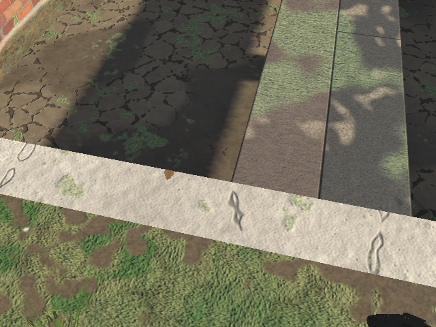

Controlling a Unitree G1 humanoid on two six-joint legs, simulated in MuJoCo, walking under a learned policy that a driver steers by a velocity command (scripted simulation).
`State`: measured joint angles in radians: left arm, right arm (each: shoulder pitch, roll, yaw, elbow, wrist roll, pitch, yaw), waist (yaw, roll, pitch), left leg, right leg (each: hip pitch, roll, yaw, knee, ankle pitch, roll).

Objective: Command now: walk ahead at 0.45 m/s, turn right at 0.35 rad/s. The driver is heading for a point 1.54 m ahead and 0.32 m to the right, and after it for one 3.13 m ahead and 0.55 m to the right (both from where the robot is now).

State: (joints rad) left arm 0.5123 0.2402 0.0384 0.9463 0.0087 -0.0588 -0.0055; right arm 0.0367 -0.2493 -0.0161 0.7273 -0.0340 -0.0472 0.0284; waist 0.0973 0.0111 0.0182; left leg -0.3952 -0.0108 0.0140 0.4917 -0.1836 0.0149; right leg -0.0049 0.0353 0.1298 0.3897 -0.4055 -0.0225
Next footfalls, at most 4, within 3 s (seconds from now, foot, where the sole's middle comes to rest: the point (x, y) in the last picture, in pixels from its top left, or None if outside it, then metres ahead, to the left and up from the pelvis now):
0.52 right None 0.38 -0.12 -0.77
1.04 left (281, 259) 0.70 -0.10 -0.77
1.60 right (342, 213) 0.90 -0.32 -0.77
2.06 left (290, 242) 0.77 -0.13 -0.77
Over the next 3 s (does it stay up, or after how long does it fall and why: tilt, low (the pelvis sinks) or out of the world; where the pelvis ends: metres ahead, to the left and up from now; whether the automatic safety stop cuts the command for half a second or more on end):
stays up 0.73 -0.27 0.01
